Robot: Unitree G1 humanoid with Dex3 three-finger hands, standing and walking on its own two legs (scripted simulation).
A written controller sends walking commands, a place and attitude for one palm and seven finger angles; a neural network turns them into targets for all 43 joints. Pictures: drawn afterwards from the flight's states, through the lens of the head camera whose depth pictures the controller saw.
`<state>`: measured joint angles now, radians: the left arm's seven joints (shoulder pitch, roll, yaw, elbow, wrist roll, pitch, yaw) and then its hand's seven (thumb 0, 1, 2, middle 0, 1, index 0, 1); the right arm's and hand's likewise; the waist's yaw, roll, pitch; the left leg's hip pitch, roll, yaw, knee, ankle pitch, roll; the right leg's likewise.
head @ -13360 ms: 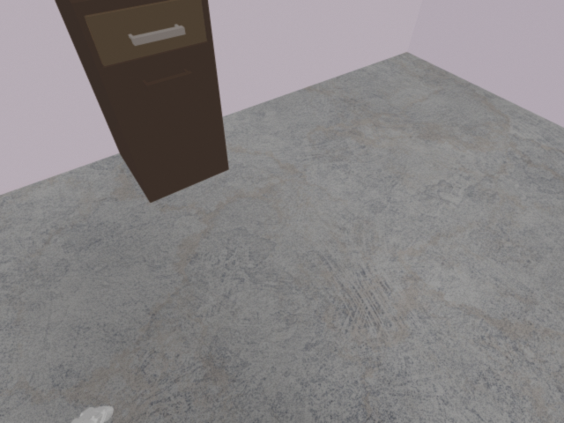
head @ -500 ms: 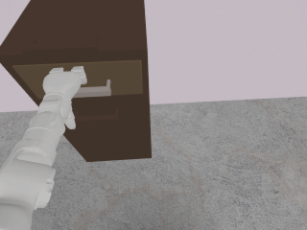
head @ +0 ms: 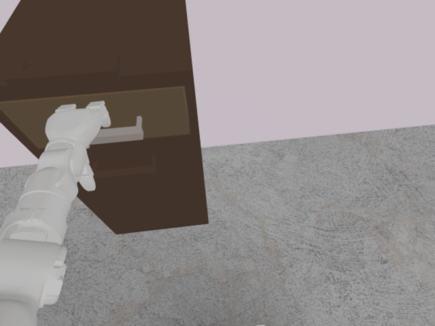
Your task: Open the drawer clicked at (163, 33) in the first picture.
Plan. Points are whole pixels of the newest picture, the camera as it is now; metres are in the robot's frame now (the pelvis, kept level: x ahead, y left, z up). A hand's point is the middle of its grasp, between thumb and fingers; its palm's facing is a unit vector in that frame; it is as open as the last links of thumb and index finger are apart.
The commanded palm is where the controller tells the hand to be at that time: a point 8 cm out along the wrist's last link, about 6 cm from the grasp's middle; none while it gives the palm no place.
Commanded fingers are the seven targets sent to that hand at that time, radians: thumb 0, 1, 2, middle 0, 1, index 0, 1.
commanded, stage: move the hooked fingers above the handle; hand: left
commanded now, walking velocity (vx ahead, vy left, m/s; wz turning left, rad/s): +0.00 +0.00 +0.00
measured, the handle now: (102, 129) +0.53 +0.26 +0.00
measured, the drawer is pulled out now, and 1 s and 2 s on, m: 0.00 0.00 0.00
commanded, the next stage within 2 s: none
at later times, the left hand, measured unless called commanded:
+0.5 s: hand (105, 140) +0.47 +0.22 +0.05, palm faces -0.12 -0.04 -0.99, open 13.8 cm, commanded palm +0.46 +0.24 +0.12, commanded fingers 0.00 -0.50 0.30 -0.30 -1.20 -0.30 -1.20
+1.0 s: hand (110, 129) +0.48 +0.21 +0.07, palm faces +0.04 -0.08 -1.00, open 13.8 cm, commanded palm +0.45 +0.25 +0.12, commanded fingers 0.00 -0.50 0.30 -0.30 -1.20 -0.30 -1.20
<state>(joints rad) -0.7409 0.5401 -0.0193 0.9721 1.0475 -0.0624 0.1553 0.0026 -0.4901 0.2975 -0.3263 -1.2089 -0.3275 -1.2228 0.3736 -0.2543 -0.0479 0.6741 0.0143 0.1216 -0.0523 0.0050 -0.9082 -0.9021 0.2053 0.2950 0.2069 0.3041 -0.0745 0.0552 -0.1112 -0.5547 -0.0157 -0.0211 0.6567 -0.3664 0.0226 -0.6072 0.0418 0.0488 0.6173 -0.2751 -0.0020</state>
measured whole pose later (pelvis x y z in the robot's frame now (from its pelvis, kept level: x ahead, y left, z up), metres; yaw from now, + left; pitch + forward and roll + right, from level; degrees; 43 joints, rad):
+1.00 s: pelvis +0.00 +0.00 +0.00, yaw +1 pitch +16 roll -1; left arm -0.78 0.46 -0.04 0.89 1.07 -0.15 0.24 0.00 -0.49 0.30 -0.32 -1.20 -0.32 -1.20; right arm 0.31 -0.26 -0.06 0.68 -0.01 0.09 -0.05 0.00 -0.91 -0.90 0.20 0.29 0.21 0.30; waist -0.08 0.04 -0.13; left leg -0.59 -0.03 -0.04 0.70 -0.39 0.02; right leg -0.63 0.03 0.02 0.66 -0.30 0.00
